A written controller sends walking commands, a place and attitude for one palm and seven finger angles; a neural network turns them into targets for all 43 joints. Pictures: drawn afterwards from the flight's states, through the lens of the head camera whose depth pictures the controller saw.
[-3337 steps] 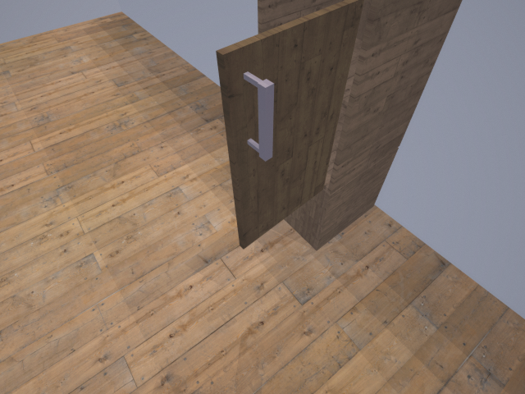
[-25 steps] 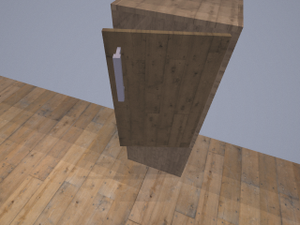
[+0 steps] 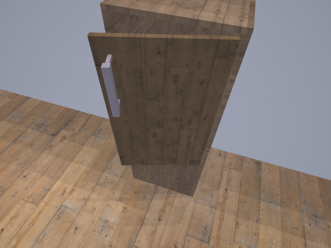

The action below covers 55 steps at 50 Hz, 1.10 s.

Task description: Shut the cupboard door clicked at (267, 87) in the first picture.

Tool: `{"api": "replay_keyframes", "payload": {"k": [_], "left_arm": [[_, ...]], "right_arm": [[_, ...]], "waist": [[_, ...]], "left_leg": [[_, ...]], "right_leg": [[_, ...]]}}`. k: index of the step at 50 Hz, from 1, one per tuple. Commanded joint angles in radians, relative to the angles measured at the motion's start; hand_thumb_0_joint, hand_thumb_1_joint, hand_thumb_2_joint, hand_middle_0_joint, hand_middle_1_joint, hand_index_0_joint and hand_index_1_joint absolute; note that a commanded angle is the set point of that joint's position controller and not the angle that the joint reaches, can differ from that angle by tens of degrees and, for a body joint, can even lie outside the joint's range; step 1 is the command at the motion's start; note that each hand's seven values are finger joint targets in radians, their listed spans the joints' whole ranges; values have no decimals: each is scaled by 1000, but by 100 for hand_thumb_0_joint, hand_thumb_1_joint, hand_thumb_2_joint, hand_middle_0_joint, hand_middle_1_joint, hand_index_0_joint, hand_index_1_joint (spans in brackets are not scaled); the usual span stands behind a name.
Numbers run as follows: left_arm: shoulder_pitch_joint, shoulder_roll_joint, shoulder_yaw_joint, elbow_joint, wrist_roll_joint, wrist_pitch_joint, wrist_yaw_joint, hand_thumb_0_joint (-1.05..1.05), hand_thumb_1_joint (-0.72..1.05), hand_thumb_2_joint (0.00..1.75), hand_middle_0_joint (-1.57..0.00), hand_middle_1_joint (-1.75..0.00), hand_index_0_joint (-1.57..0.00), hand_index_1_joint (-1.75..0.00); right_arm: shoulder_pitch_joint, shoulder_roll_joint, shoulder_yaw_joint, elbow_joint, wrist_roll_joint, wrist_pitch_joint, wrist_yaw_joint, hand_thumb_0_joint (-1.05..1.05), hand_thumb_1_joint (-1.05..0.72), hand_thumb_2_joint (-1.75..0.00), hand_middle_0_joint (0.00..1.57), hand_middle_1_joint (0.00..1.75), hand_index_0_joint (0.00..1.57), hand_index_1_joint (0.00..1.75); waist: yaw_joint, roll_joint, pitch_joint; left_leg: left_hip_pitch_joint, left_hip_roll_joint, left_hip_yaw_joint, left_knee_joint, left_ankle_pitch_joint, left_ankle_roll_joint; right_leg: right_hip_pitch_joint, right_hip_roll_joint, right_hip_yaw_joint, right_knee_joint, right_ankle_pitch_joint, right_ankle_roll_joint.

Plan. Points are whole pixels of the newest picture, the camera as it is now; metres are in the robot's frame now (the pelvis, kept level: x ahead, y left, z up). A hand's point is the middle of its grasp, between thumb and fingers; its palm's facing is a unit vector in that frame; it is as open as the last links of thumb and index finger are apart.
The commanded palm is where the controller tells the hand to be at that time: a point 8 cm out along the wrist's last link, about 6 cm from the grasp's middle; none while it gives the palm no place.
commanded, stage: come to a stop and stand still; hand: left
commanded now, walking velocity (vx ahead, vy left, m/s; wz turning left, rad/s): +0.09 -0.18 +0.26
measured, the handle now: (113, 87) +0.47 +0.17 +0.13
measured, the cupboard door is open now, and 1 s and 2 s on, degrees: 19 19 19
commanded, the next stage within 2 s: look again from close up in 1.14 s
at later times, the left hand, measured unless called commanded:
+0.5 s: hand out of the picture +0.05 +0.15 -0.17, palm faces +0.08 -0.98 -0.20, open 7.3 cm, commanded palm none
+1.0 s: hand out of the picture +0.04 +0.15 -0.16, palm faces +0.04 -0.98 -0.20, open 7.4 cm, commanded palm none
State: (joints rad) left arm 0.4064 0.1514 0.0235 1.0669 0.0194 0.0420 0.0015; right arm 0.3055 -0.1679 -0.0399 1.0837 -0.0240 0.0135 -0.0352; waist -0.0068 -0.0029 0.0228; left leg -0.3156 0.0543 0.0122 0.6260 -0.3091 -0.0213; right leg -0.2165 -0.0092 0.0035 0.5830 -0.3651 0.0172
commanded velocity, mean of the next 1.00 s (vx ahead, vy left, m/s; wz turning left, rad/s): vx -0.02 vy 0.02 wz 0.02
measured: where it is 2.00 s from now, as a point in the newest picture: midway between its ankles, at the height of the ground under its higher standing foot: outside the picture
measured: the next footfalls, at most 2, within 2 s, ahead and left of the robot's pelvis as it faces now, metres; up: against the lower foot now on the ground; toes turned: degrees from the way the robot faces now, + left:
left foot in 0.38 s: +0.11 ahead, +0.07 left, +0.00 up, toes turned +7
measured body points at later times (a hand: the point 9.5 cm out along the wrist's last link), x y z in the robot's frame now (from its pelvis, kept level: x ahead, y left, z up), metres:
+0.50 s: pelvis +0.04 -0.02 +0.00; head +0.08 -0.01 +0.45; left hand +0.04 +0.20 -0.16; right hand +0.14 -0.25 -0.15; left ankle +0.07 +0.06 -0.73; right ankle -0.02 -0.13 -0.70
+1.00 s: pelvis +0.01 -0.03 +0.00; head +0.00 -0.03 +0.45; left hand +0.04 +0.20 -0.15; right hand +0.05 -0.27 -0.14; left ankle +0.07 +0.06 -0.73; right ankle +0.01 -0.15 -0.73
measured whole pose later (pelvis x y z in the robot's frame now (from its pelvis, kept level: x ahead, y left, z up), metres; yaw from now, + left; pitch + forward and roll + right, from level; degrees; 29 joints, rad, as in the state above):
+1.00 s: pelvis +0.01 -0.03 +0.00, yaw +2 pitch -2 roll -1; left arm 0.31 0.19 -0.02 0.97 0.01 0.01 0.03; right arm 0.30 -0.19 -0.01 0.99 -0.02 0.02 0.00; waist -0.02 0.00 -0.01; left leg -0.30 0.02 0.08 0.55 -0.20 0.04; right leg -0.19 -0.02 -0.06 0.54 -0.31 0.00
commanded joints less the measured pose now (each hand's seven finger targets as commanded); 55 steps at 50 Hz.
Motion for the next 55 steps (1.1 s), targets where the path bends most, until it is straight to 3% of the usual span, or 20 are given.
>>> {"api": "replay_keyframes", "payload": {"k": [1, 3, 5, 6, 7, 9, 13, 16, 18, 20, 21, 22, 29, 31, 32, 33, 35, 38, 42, 55], "left_arm": [[5, 71, 25, -66, 10, -27, 3, 0, 90, 90, -20, -30, -20, -30], [4, 68, 27, -70, 6, -32, 1, 0, 90, 90, -20, -30, -20, -30], [83, 93, 42, -41, 6, -35, 4, 0, 90, 90, -20, -30, -20, -30], [145, 145, 57, -19, 11, -40, 15, 0, 90, 90, -20, -30, -20, -30], [157, 133, 50, -9, 7, -49, 25, 0, 90, 90, -20, -30, -20, -30], [91, 91, 24, -7, 7, -63, 37, 0, 90, 90, -20, -30, -20, -30], [12, 115, 15, -22, 6, -71, 54, 0, 90, 90, -20, -30, -20, -30], [-23, 140, 24, -49, 0, -57, 61, 0, 90, 90, -20, -30, -20, -30], [-54, 144, 30, -75, -4, -47, 61, 0, 90, 90, -20, -30, -20, -30], [-41, 87, 20, -106, -5, -41, 65, 0, 90, 90, -20, -30, -20, -30], [-71, 71, 15, -111, -10, -36, 65, 0, 90, 90, -20, -30, -20, -30], [-78, 75, 20, -106, -14, -23, 62, 0, 90, 90, -20, -30, -20, -30], [-5, 49, 9, -69, 5, -27, 46, 0, 90, 90, -20, -30, -20, -30], [-55, 104, 7, -82, 8, -41, 47, 0, 90, 90, -20, -30, -20, -30], [8, 157, 1, -105, 25, -60, 75, 0, 90, 90, -20, -30, -20, -30], [-77, 177, 9, -118, 13, -73, 76, 0, 90, 90, -20, -30, -20, -30], [-94, 140, -2, -143, -8, -86, 70, 0, 90, 90, -20, -30, -20, -30], [-94, 148, -3, -152, -2, -72, 58, 0, 90, 90, -20, -30, -20, -30], [-93, 158, -8, -151, 0, -63, 47, 0, 90, 90, -20, -30, -20, -30], [-32, 133, -14, -116, -5, -56, 37, 0, 90, 90, -20, -30, -20, -30]], "right_arm": [[89, -190, -42, -22, -6, -30, -19, 0, -90, -90, 20, 30, 20, 30], [72, -187, -44, -23, -6, -29, -23, 0, -90, -90, 20, 30, 20, 30], [12, -144, -37, -36, -1, -28, -22, 0, -90, -90, 20, 30, 20, 30], [-30, -70, -19, -61, 4, -30, -19, 0, -90, -90, 20, 30, 20, 30], [-109, -50, -11, -90, 3, -22, -21, 0, -90, -90, 20, 30, 20, 30], [-94, -10, -2, -67, 11, -17, -17, 0, -90, -90, 20, 30, 20, 30], [-92, -3, 1, -50, 22, -8, 3, 0, -90, -90, 20, 30, 20, 30], [-85, -33, -7, -63, 18, 4, 2, 0, -90, -90, 20, 30, 20, 30], [-36, -64, -19, -60, 12, 3, -1, 0, -90, -90, 20, 30, 20, 30], [20, -134, -33, -65, 7, -3, -3, 0, -90, -90, 20, 30, 20, 30], [11, -148, -29, -62, 12, -8, -5, 0, -90, -90, 20, 30, 20, 30], [-52, -140, -21, -78, 12, -10, -10, 0, -90, -90, 20, 30, 20, 30], [-161, -129, -21, -116, 11, -1, 9, 0, -90, -90, 20, 30, 20, 30], [-144, -80, -16, -116, 21, 5, 17, 0, -90, -90, 20, 30, 20, 30], [-160, -136, -13, -195, 19, -27, 22, 0, -90, -90, 20, 30, 20, 30], [-107, -123, -5, -196, 16, -25, 24, 0, -90, -90, 20, 30, 20, 30], [-91, -102, -2, -181, 10, -26, 23, 0, -90, -90, 20, 30, 20, 30], [-91, -106, 4, -180, 9, -21, 26, 0, -90, -90, 20, 30, 20, 30], [-65, -112, 6, -185, 4, -11, 32, 0, -90, -90, 20, 30, 20, 30], [19, -114, 20, -114, 7, -30, 26, 0, -90, -90, 20, 30, 20, 30]], "waist": [[-24, 221, 61], [-5, 180, 52], [49, 32, 16], [73, -217, 11], [89, -279, 53], [44, -70, 44], [27, -126, 22], [9, -158, 11], [-22, -133, -23], [-37, 81, -84], [-35, 221, -80], [-7, 182, -50], [47, 25, -59], [10, -88, -3], [27, -100, -101], [-34, -89, -137], [-12, -149, -126], [-1, 51, 27], [-10, -46, 108], [11, 17, 52]], "left_leg": [[99, 232, -296, -289, 71, 149], [89, 232, -280, -246, 223, 162], [-112, 115, -79, -54, 225, 84], [-251, -12, 91, 134, 21, 29], [-286, -14, 66, 259, -252, 20], [-242, 16, 29, 296, -237, 12], [-128, -26, 75, 112, -117, 1], [-24, -54, 95, -34, 27, 6], [165, -30, 87, -142, 383, 31], [366, 180, -105, -115, 909, 163], [285, 259, -202, -217, 1005, 244], [175, 273, -197, -254, 865, 270], [87, 139, -90, -235, 284, 156], [64, 25, -26, -174, 86, 61], [163, 40, -31, 2, 247, 33], [118, 17, -5, -33, 269, 24], [118, 20, -13, -91, 236, 55], [73, 45, -45, -156, 217, 70], [22, 13, -34, -185, -28, 54], [-24, 44, -84, -293, -85, 64]], "right_leg": [[-194, 5, -87, 83, -12, -25], [-142, -5, -85, 12, -15, -25], [126, -65, -26, -156, 149, -51], [234, -207, 132, -246, 355, -95], [191, -308, 200, -257, 695, -135], [202, -309, 125, -158, 1022, -192], [211, -265, 57, -115, 1137, -164], [174, -245, 46, -59, 1094, -143], [68, -200, 8, 23, 962, -91], [-114, -78, -61, 156, 382, -11], [-107, -24, -46, 306, -169, 7], [-77, -37, 17, 370, -268, 0], [58, -48, -54, -71, 66, 4], [-5, -156, 116, -237, 168, -44], [-5, -178, 176, -201, 632, -45], [77, -199, 109, -119, 773, -72], [67, -158, 58, -82, 620, -64], [-49, -108, 42, -135, 236, -66], [-144, -111, 88, -240, -102, -84], [-51, -82, 42, -214, -35, -64]]}}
